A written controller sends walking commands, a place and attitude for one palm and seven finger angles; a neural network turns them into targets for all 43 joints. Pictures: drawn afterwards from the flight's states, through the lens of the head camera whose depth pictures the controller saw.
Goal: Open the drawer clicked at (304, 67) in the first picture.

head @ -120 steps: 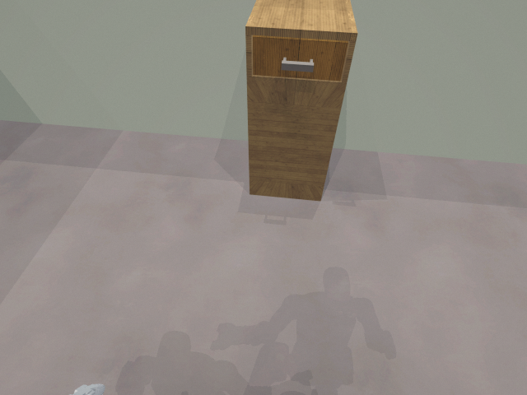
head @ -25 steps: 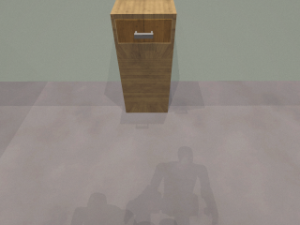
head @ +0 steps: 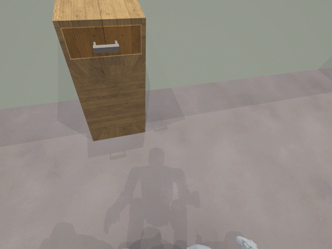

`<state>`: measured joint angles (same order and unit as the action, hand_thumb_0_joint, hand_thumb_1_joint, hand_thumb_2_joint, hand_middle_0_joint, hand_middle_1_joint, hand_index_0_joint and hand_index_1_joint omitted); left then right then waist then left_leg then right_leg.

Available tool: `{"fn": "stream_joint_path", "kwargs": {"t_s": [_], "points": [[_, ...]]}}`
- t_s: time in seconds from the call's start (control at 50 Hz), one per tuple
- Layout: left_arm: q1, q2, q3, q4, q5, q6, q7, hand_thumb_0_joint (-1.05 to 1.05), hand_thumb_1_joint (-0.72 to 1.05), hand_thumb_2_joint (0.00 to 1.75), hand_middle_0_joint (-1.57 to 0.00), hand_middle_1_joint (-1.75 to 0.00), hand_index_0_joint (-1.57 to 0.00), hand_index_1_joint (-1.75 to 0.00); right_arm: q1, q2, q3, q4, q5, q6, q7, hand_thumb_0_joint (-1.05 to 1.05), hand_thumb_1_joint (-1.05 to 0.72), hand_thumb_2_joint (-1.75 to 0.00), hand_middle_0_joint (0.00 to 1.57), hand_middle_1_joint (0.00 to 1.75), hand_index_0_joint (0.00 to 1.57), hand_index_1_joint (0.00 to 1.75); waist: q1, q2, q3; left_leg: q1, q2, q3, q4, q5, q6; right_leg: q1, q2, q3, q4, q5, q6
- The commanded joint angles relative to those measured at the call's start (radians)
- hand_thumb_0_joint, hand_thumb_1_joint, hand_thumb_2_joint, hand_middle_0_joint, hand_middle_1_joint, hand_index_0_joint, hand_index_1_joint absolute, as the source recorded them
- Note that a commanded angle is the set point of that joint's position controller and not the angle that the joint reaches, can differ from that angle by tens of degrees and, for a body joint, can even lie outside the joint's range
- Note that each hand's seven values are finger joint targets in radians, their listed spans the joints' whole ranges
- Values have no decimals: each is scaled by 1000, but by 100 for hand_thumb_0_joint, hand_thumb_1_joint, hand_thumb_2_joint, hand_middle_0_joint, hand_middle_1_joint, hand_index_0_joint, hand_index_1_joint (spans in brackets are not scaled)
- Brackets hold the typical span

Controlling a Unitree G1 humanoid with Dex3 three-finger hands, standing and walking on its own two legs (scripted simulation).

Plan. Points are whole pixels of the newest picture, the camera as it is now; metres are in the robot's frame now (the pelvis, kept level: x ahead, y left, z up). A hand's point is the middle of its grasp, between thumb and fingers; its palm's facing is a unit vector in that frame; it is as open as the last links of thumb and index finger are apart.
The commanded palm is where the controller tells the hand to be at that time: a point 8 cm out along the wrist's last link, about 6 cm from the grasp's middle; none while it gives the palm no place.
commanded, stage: walk to a spot facing it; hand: left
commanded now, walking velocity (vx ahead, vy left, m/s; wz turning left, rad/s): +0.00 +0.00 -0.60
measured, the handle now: (106, 45) +0.89 +0.37 -0.02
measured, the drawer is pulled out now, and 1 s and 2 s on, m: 0.00 0.00 0.00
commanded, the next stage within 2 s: turn to face it in 1.78 s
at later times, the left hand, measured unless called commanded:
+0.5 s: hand (125, 195) +0.28 +0.14 -0.16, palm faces -0.33 -0.92 -0.22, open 7.4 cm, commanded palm none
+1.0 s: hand (126, 183) +0.32 +0.15 -0.16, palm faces -0.57 -0.80 -0.21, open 7.4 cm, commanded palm none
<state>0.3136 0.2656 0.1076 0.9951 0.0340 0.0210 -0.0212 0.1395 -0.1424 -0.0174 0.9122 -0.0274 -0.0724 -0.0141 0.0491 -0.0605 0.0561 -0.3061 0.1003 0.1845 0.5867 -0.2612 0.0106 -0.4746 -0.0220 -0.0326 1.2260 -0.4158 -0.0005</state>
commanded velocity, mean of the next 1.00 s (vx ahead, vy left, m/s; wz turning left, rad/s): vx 0.00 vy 0.00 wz -0.60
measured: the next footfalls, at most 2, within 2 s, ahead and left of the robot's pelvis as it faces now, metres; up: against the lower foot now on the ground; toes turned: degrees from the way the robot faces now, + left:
right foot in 0.28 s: +0.15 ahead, -0.14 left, +0.00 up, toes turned -17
left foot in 0.60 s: +0.21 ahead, +0.12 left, +0.00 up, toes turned -14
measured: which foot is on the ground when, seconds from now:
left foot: down 0.00-0.28, up 0.30-0.58, down 0.60-1.00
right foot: up 0.00-0.26, down 0.28-0.60, up 0.62-1.00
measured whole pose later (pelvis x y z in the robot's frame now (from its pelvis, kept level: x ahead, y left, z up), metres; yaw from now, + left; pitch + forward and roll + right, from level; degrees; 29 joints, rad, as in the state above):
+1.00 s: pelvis +0.13 +0.04 +0.00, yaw -36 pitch +0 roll -1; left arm 0.17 0.23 0.09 0.91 0.03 0.08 -0.03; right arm 0.24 -0.18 -0.06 0.94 -0.03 0.00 -0.01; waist -0.02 0.00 0.10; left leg -0.20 0.18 0.35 0.56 -0.33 0.00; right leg -0.37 -0.05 -0.09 0.80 -0.43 0.04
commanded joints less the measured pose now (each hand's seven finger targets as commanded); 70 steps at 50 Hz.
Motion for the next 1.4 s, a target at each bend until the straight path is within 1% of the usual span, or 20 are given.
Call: {"fn": "stream_joint_path", "kwargs": {"t_s": [0.0,0.18,0.22,0.24,0.26,0.28,0.38,0.54,0.56,0.58,0.6,0.68,0.9,1.0,1.02,1.04,1.06,1.12,1.32,1.38], "points": [[9,-28,-8,-108,-8,9,-23,0,90,90,-20,-30,-20,-30,87,-176,-48,-7,6,-1,-17,0,-90,-90,20,30,20,30,-20,209,-27,34,263,-122,-319,239,119,-65,-77,5,-109,76,27],[-209,-1,-18,-209,-2,7,-17,0,90,90,-20,-30,-20,-30,162,-238,-79,13,-3,37,0,0,-90,-90,20,30,20,30,-83,174,-34,132,287,-3,-181,359,92,78,-27,-81,-501,116,16],[-123,37,-13,-190,-2,-9,-11,0,90,90,-20,-30,-20,-30,164,-251,-79,7,0,44,3,0,-90,-90,20,30,20,30,-24,132,-96,121,251,57,42,464,32,260,2,-97,-667,196,-11],[-23,128,3,-168,3,-27,0,0,90,90,-20,-30,-20,-30,190,-228,-71,-11,10,48,12,0,-90,-90,20,30,20,30,22,-45,-194,-62,191,111,304,319,-31,522,-129,66,-748,430,-70],[66,257,29,-148,-7,-34,16,0,90,90,-20,-30,-20,-30,180,-160,-50,-58,14,51,13,0,-90,-90,20,30,20,30,44,-281,-268,-337,12,72,617,-351,-99,678,-408,458,-776,941,-210],[88,265,30,-145,-28,-25,32,0,90,90,-20,-30,-20,-30,115,-190,-51,-82,17,61,-9,0,-90,-90,20,30,20,30,64,-121,-259,-352,33,-113,702,-400,-90,614,-443,431,-764,1082,-270],[-199,159,0,-209,-11,-5,44,0,90,90,-20,-30,-20,-30,140,-181,-49,-40,8,97,-8,0,-90,-90,20,30,20,30,-69,-68,-134,-186,47,-132,532,-178,-105,254,-232,213,-829,615,-175],[-225,152,7,-213,-16,20,25,0,90,90,-20,-30,-20,-30,218,-161,-48,-45,19,72,-16,0,-90,-90,20,30,20,30,-102,-104,-133,102,-49,-63,-22,-17,-82,100,-132,289,-750,387,-108],[-226,106,0,-227,-22,25,22,0,90,90,-20,-30,-20,-30,255,-205,-56,-39,17,60,-21,0,-90,-90,20,30,20,30,-124,28,-149,200,30,-155,-181,-9,-55,26,-65,237,-644,285,-57],[-190,36,-13,-246,-29,31,11,0,90,90,-20,-30,-20,-30,235,-307,-76,-60,6,56,-18,0,-90,-90,20,30,20,30,-105,370,-123,248,293,-451,-321,4,35,-150,74,98,-399,-42,17],[-189,50,-8,-245,-14,32,8,0,90,90,-20,-30,-20,-30,197,-333,-79,-75,2,59,-16,0,-90,-90,20,30,20,30,-106,406,-94,149,428,-543,-374,-48,115,-159,51,67,-173,-176,39],[-145,46,6,-183,-9,27,-16,0,90,90,-20,-30,-20,-30,56,-223,-57,-96,3,43,-25,0,-90,-90,20,30,20,30,-43,206,-51,146,252,-193,-278,271,87,-151,-13,45,14,16,61],[-216,-1,-13,-191,-12,29,-12,0,90,90,-20,-30,-20,-30,168,-239,-92,-12,0,61,-10,0,-90,-90,20,30,20,30,-108,261,-73,280,297,-15,-194,486,107,-4,-26,-66,-390,-29,55],[-93,39,-6,-161,-10,3,3,0,90,90,-20,-30,-20,-30,130,-248,-99,-17,7,69,4,0,-90,-90,20,30,20,30,-33,200,-135,175,280,76,44,437,13,280,-5,-86,-745,218,1],[-27,142,11,-143,-1,-12,15,0,90,90,-20,-30,-20,-30,149,-203,-89,-38,16,74,11,0,-90,-90,20,30,20,30,1,-49,-179,-58,201,115,269,197,-53,508,-176,141,-831,446,-68],[38,233,29,-126,-11,-16,28,0,90,90,-20,-30,-20,-30,82,-139,-64,-94,14,79,12,0,-90,-90,20,30,20,30,30,-252,-171,-301,50,41,494,-358,-97,550,-386,423,-838,860,-181],[55,227,30,-121,-24,-10,38,0,90,90,-20,-30,-20,-30,45,-159,-63,-103,16,94,-5,0,-90,-90,20,30,20,30,42,-182,-178,-312,50,-113,573,-376,-88,491,-379,398,-854,777,-224],[-115,135,7,-162,-19,-3,39,0,90,90,-20,-30,-20,-30,18,-184,-68,-78,1,104,5,0,-90,-90,20,30,20,30,-22,-115,-67,-311,67,-146,575,-165,-98,349,-239,293,-931,277,-169],[-65,168,8,-136,-10,-32,13,0,90,90,-20,-30,-20,-30,-16,-169,-60,-105,5,65,23,0,-90,-90,20,30,20,30,-6,-94,-37,-170,-26,-112,211,-144,-89,265,-184,379,-975,10,-186],[-97,166,10,-136,-12,-27,10,0,90,90,-20,-30,-20,-30,53,-164,-57,-96,11,49,14,0,-90,-90,20,30,20,30,-45,-97,-47,3,-63,-94,20,-110,-75,198,-149,382,-909,47,-160]]}}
